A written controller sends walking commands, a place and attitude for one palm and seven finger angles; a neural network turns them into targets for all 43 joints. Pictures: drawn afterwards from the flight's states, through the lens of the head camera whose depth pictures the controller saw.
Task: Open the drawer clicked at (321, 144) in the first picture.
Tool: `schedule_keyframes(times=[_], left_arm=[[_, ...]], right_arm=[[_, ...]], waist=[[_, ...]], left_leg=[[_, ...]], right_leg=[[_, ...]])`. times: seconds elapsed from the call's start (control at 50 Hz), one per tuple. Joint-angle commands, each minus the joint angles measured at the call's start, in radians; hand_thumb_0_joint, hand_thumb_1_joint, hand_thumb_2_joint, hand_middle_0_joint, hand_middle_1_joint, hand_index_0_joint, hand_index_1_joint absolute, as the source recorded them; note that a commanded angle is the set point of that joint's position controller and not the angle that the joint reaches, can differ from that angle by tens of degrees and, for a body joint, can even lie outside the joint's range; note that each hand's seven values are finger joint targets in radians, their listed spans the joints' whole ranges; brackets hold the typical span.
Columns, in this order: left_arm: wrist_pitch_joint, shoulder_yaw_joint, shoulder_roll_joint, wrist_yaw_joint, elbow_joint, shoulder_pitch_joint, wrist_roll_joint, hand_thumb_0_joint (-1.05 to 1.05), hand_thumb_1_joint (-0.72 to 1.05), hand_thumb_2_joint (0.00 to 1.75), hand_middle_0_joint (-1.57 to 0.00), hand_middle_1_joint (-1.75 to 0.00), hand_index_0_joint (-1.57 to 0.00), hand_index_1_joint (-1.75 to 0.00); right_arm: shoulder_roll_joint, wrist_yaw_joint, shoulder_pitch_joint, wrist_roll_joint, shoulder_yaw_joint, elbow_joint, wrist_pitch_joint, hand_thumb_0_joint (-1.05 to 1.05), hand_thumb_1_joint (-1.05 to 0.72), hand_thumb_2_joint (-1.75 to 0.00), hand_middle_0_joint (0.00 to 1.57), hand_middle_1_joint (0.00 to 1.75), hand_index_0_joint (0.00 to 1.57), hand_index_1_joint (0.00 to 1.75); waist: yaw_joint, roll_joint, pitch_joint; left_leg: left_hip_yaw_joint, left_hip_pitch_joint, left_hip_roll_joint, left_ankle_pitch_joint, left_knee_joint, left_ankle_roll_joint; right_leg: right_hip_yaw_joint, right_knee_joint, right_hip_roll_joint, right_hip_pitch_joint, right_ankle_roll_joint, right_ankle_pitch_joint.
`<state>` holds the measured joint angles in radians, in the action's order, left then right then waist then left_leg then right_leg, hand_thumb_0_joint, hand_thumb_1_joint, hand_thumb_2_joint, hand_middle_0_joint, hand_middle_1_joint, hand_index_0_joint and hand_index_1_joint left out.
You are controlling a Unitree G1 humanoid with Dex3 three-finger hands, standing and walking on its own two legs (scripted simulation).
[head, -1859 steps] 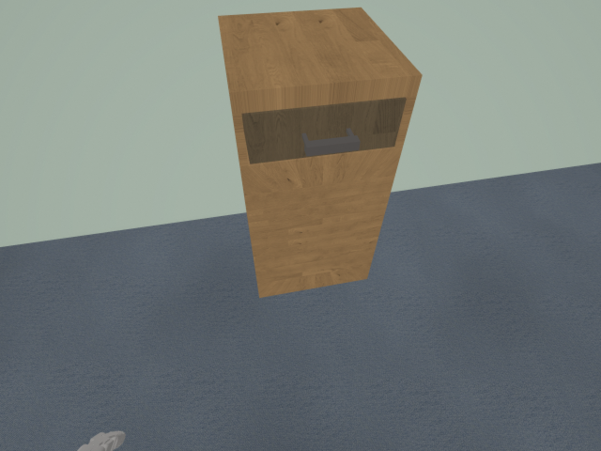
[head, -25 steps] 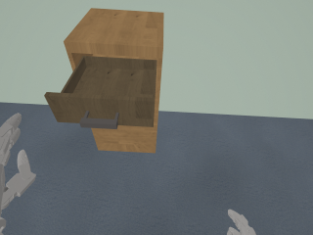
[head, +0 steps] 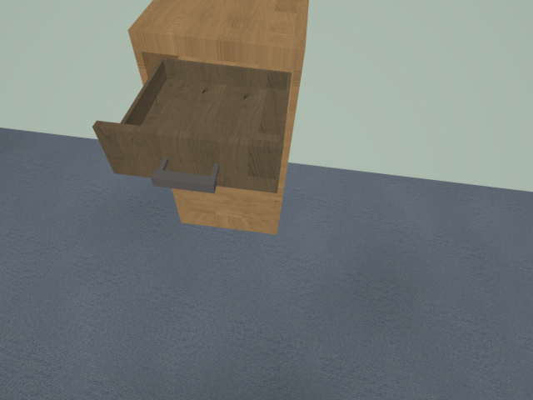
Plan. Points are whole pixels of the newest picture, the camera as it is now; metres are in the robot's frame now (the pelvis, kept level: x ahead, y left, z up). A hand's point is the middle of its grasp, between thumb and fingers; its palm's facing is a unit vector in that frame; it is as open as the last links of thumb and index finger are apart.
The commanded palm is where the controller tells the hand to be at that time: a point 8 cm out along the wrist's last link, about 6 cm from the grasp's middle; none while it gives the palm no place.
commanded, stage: let the arm hang, fingers relaxed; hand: left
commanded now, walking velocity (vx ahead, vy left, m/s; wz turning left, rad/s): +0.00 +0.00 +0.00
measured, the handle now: (187, 173) +0.54 +0.20 -0.04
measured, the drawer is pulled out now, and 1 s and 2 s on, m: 0.30 0.30 0.30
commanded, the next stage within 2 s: look to check the result in 0.72 s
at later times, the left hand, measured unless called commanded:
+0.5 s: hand out of the picture +0.01 +0.18 -0.16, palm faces -0.01 -0.98 -0.21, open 7.3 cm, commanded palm none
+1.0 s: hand out of the picture +0.00 +0.16 -0.16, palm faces +0.01 -0.98 -0.19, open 7.4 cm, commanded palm none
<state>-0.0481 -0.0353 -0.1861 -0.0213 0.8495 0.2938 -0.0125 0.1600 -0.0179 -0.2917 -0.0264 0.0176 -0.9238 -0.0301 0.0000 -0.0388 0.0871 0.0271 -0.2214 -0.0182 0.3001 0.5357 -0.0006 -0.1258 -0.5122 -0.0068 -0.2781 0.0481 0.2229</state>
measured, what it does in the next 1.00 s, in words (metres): stands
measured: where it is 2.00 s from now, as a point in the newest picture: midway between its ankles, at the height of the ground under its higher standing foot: outside the picture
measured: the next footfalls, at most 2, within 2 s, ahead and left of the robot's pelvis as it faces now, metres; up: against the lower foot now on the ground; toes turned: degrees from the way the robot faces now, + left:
none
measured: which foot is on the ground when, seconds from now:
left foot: down 0.00-1.00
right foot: down 0.00-1.00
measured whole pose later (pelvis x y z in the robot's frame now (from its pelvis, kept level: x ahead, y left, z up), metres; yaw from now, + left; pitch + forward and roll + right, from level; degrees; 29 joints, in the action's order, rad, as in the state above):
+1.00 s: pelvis +0.00 +0.00 +0.01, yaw -2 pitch -1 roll +0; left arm 0.00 -0.02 -0.12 -0.03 1.14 0.27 -0.01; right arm 0.11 -0.04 -0.33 -0.02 0.00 -1.12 -0.01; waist 0.01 0.03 0.07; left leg 0.06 -0.13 -0.03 0.24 0.39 0.01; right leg -0.10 -0.39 0.01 -0.21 0.05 0.16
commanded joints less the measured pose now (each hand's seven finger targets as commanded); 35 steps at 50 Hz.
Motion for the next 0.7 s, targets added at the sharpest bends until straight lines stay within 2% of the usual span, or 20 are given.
schedule_keyframes(times=[0.0, 0.02, 0.08, 0.1, 0.14, 0.18, 0.26, 0.3, 0.34, 0.4, 0.54, 0.68], left_arm=[[0.040, -0.019, -0.113, -0.002, 0.021, 0.025, -0.003, 0.00, 0.90, 0.90, -0.20, -0.30, -0.20, -0.30], [0.041, -0.015, -0.107, -0.001, 0.044, 0.023, -0.003, 0.00, 0.90, 0.90, -0.20, -0.30, -0.20, -0.30], [0.043, -0.006, -0.098, -0.002, 0.106, 0.021, 0.000, 0.00, 0.90, 0.90, -0.20, -0.30, -0.20, -0.30], [0.046, -0.003, -0.098, -0.004, 0.125, 0.029, 0.000, 0.00, 0.90, 0.90, -0.20, -0.30, -0.20, -0.30], [0.046, 0.001, -0.091, -0.005, 0.156, 0.032, 0.001, 0.00, 0.90, 0.90, -0.20, -0.30, -0.20, -0.30], [0.047, 0.003, -0.088, -0.008, 0.180, 0.039, 0.002, 0.00, 0.90, 0.90, -0.20, -0.30, -0.20, -0.30], [0.047, 0.006, -0.080, -0.011, 0.214, 0.043, 0.002, 0.00, 0.90, 0.90, -0.20, -0.30, -0.20, -0.30], [0.049, 0.005, -0.073, -0.014, 0.228, 0.051, -0.001, 0.00, 0.90, 0.90, -0.20, -0.30, -0.20, -0.30], [0.048, 0.006, -0.069, -0.014, 0.236, 0.048, 0.000, 0.00, 0.90, 0.90, -0.20, -0.30, -0.20, -0.30], [0.048, 0.003, -0.068, -0.016, 0.246, 0.048, -0.003, 0.00, 0.90, 0.90, -0.20, -0.30, -0.20, -0.30], [0.051, -0.001, -0.052, -0.017, 0.257, 0.043, -0.001, 0.00, 0.90, 0.90, -0.20, -0.30, -0.20, -0.30], [0.056, -0.003, -0.043, -0.017, 0.261, 0.045, 0.000, 0.00, 0.90, 0.90, -0.20, -0.30, -0.20, -0.30]], right_arm=[[0.110, -0.011, -0.021, 0.008, -0.036, 0.030, 0.026, 0.00, -0.90, -0.90, 0.20, 0.30, 0.20, 0.30], [0.108, -0.012, -0.034, 0.009, -0.036, 0.015, 0.025, 0.00, -0.90, -0.90, 0.20, 0.30, 0.20, 0.30], [0.099, -0.014, -0.064, 0.011, -0.035, -0.027, 0.021, 0.00, -0.90, -0.90, 0.20, 0.30, 0.20, 0.30], [0.097, -0.014, -0.075, 0.013, -0.035, -0.038, 0.021, 0.00, -0.90, -0.90, 0.20, 0.30, 0.20, 0.30], [0.089, -0.015, -0.086, 0.012, -0.031, -0.063, 0.021, 0.00, -0.90, -0.90, 0.20, 0.30, 0.20, 0.30], [0.085, -0.016, -0.102, 0.013, -0.030, -0.083, 0.023, 0.00, -0.90, -0.90, 0.20, 0.30, 0.20, 0.30], [0.074, -0.017, -0.111, 0.013, -0.028, -0.116, 0.025, 0.00, -0.90, -0.90, 0.20, 0.30, 0.20, 0.30], [0.067, -0.018, -0.115, 0.014, -0.029, -0.129, 0.026, 0.00, -0.90, -0.90, 0.20, 0.30, 0.20, 0.30], [0.059, -0.018, -0.117, 0.013, -0.027, -0.141, 0.027, 0.00, -0.90, -0.90, 0.20, 0.30, 0.20, 0.30], [0.046, -0.018, -0.123, 0.014, -0.028, -0.152, 0.026, 0.00, -0.90, -0.90, 0.20, 0.30, 0.20, 0.30], [0.025, -0.023, -0.133, 0.012, -0.026, -0.169, 0.031, 0.00, -0.90, -0.90, 0.20, 0.30, 0.20, 0.30], [0.023, -0.026, -0.144, 0.012, -0.027, -0.177, 0.034, 0.00, -0.90, -0.90, 0.20, 0.30, 0.20, 0.30]], waist=[[-0.001, 0.160, -0.097], [0.001, 0.120, -0.091], [0.006, 0.060, -0.041], [0.005, 0.070, -0.041], [0.007, 0.039, -0.013], [0.007, 0.022, -0.017], [0.005, 0.027, 0.006], [0.003, 0.011, 0.013], [0.003, 0.041, 0.021], [0.001, 0.029, 0.039], [0.001, 0.080, 0.029], [0.004, 0.044, -0.001]], left_leg=[[-0.086, -0.032, -0.074, -0.049, -0.163, -0.045], [-0.084, -0.029, -0.078, -0.042, -0.169, -0.045], [-0.080, -0.018, -0.075, -0.042, -0.185, -0.043], [-0.076, -0.005, -0.078, -0.057, -0.192, -0.043], [-0.074, -0.009, -0.080, -0.055, -0.202, -0.043], [-0.071, 0.003, -0.081, -0.071, -0.208, -0.043], [-0.068, 0.002, -0.082, -0.047, -0.230, -0.043], [-0.065, 0.014, -0.084, -0.059, -0.231, -0.043], [-0.061, 0.006, -0.082, -0.053, -0.237, -0.042], [-0.058, -0.003, -0.078, -0.040, -0.239, -0.040], [-0.053, -0.009, -0.076, -0.065, -0.235, -0.037], [-0.049, 0.018, -0.080, -0.114, -0.227, -0.035]], right_leg=[[0.153, 0.155, -0.084, 0.133, 0.017, -0.010], [0.152, 0.171, -0.089, 0.131, 0.015, -0.004], [0.155, 0.198, -0.094, 0.093, 0.016, 0.021], [0.157, 0.204, -0.092, 0.092, 0.016, 0.016], [0.153, 0.210, -0.094, 0.081, 0.014, 0.020], [0.154, 0.209, -0.094, 0.087, 0.013, 0.007], [0.155, 0.209, -0.089, 0.075, 0.008, 0.026], [0.151, 0.208, -0.086, 0.062, 0.009, 0.019], [0.152, 0.207, -0.089, 0.066, 0.006, 0.015], [0.153, 0.211, -0.086, 0.057, 0.006, 0.034], [0.157, 0.203, -0.088, 0.080, 0.009, -0.005], [0.153, 0.196, -0.091, 0.096, 0.012, -0.050]])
